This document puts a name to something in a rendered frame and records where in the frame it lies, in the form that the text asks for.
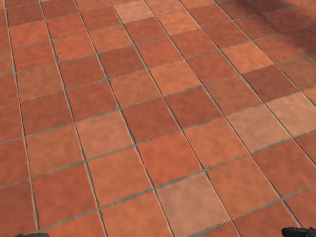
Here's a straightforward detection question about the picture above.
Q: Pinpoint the right robot hand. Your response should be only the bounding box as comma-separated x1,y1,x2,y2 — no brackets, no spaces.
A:
281,227,316,237

